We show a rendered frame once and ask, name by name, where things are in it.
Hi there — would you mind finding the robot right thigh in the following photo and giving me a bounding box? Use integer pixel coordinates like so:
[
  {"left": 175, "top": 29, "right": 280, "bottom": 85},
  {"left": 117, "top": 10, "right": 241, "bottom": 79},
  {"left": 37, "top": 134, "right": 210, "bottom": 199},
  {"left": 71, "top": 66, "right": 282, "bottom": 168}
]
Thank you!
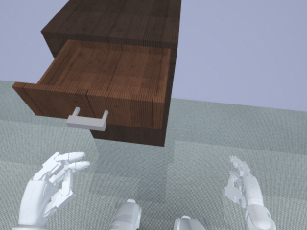
[{"left": 174, "top": 218, "right": 205, "bottom": 230}]

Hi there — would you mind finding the handle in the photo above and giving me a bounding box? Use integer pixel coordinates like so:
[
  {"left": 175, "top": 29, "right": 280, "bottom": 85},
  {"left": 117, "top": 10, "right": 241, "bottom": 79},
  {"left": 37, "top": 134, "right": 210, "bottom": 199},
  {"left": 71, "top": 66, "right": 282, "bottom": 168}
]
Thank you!
[{"left": 66, "top": 107, "right": 108, "bottom": 131}]

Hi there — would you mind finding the robot thigh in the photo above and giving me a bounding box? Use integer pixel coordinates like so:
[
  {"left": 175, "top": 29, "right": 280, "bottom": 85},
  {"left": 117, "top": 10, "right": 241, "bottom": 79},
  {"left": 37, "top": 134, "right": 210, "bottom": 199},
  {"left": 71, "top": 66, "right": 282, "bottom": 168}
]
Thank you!
[
  {"left": 174, "top": 218, "right": 205, "bottom": 230},
  {"left": 107, "top": 202, "right": 142, "bottom": 230}
]

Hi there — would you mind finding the right robot forearm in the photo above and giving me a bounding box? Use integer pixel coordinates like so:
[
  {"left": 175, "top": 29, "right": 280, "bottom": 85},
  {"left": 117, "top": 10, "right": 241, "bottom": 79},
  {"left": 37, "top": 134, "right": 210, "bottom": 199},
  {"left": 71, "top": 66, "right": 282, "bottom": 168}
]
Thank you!
[{"left": 244, "top": 204, "right": 276, "bottom": 230}]

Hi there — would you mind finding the robot left hand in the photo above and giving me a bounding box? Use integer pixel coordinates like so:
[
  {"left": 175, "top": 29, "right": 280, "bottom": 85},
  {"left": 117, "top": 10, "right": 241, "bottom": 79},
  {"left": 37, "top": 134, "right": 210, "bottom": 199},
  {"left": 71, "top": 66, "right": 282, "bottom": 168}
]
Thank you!
[{"left": 18, "top": 151, "right": 91, "bottom": 226}]

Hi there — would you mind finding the cabinet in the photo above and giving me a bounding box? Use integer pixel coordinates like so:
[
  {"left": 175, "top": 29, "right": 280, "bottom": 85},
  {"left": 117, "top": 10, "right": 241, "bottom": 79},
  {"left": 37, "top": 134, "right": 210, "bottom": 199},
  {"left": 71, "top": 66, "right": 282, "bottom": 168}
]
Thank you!
[{"left": 41, "top": 0, "right": 182, "bottom": 147}]

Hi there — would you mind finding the robot right hand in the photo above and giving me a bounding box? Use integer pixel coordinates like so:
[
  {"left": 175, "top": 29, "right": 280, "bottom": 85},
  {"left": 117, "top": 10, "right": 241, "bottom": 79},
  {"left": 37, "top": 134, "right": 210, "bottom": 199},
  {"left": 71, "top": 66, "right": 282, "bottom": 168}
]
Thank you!
[{"left": 224, "top": 155, "right": 264, "bottom": 209}]

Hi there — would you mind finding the drawer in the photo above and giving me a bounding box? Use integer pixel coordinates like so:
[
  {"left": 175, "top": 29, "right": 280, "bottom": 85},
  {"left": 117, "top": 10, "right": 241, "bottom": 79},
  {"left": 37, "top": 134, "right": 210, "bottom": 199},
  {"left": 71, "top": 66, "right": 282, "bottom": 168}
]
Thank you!
[{"left": 12, "top": 39, "right": 171, "bottom": 129}]

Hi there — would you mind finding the robot left thigh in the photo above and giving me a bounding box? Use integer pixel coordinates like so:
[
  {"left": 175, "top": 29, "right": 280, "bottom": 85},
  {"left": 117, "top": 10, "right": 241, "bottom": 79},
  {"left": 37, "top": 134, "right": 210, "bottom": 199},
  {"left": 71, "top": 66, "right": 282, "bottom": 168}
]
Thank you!
[{"left": 107, "top": 202, "right": 142, "bottom": 230}]

